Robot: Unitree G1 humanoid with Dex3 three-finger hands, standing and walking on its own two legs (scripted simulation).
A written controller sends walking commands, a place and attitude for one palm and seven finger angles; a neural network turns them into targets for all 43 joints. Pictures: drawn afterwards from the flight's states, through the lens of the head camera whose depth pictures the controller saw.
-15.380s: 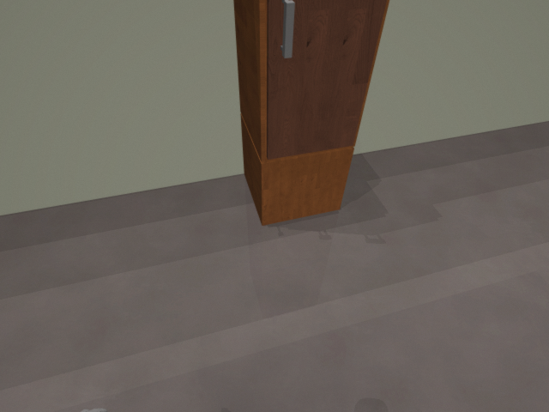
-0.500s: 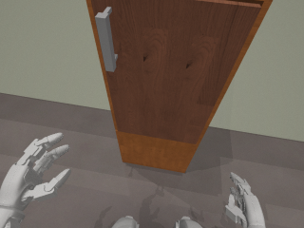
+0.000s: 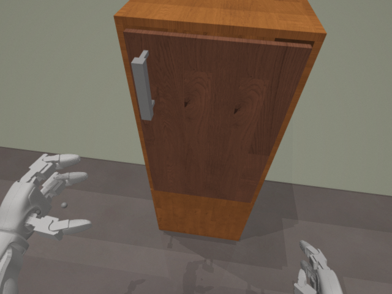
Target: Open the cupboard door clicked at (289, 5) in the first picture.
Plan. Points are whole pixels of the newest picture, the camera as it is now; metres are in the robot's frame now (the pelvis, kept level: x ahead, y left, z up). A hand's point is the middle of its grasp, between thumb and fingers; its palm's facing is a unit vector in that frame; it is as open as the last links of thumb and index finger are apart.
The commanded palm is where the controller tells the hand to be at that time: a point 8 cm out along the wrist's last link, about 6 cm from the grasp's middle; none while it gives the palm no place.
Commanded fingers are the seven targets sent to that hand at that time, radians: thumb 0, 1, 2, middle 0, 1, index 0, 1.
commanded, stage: raise the hand with hooked fingers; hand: left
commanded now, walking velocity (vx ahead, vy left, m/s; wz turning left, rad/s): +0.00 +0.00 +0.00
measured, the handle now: (146, 86) +0.50 +0.16 +0.17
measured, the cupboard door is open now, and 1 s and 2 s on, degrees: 0 0 0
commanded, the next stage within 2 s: move the hooked fingers beside the handle in 1.06 s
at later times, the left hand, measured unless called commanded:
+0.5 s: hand (49, 147) +0.30 +0.27 +0.18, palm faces +0.02 -1.00 -0.07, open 13.9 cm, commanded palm +0.27 +0.32 +0.19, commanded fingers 0.00 -0.50 0.30 -0.30 -1.20 -0.30 -1.20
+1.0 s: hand (59, 141) +0.30 +0.25 +0.19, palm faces +0.03 -1.00 -0.07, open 14.0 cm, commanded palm +0.27 +0.30 +0.20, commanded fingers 0.00 -0.50 0.30 -0.30 -1.20 -0.30 -1.20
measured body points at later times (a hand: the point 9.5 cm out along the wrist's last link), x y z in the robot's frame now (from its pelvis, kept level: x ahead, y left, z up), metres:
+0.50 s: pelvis +0.01 +0.00 +0.02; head +0.00 -0.01 +0.47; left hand +0.29 +0.33 +0.19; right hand +0.19 -0.23 -0.05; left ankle -0.02 +0.10 -0.71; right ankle +0.04 -0.13 -0.71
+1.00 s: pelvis +0.01 -0.02 +0.03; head -0.01 -0.04 +0.48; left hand +0.30 +0.31 +0.20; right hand +0.18 -0.26 -0.05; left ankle -0.02 +0.10 -0.71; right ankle +0.04 -0.13 -0.71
